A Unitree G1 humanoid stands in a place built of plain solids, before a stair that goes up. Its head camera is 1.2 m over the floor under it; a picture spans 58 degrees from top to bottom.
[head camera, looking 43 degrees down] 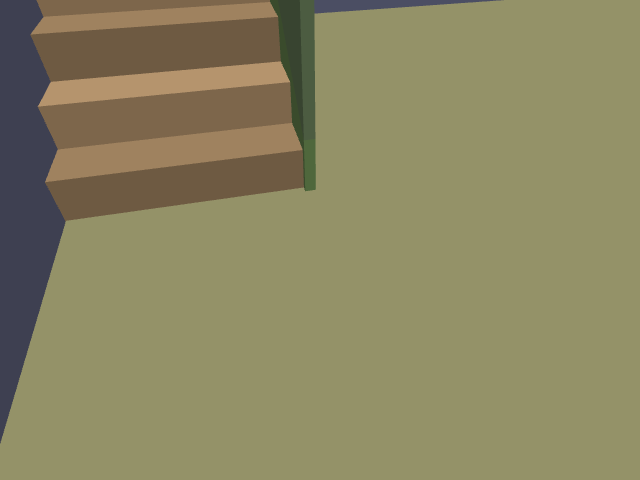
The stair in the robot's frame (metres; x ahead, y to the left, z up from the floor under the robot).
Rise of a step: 0.20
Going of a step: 0.25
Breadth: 1.04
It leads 13 degrees to the left of straight ahead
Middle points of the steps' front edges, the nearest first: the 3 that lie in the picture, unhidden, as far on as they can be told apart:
1.53 0.58 0.20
1.77 0.64 0.40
2.01 0.69 0.60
